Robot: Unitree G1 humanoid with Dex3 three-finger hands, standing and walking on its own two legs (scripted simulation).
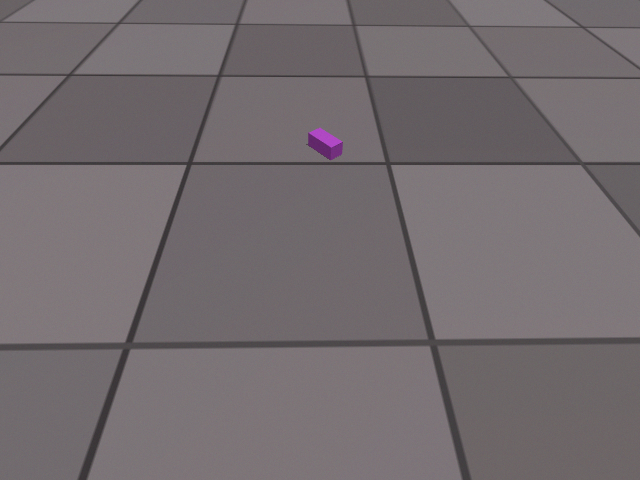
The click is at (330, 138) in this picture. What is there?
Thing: lying carton
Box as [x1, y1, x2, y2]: [308, 128, 342, 159]
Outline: 308,133 308,144 329,159 341,154 342,142 320,128
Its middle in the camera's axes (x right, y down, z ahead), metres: +0.06 -0.56 +2.18
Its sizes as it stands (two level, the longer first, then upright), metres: 0.192 0.087 0.081
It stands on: the floor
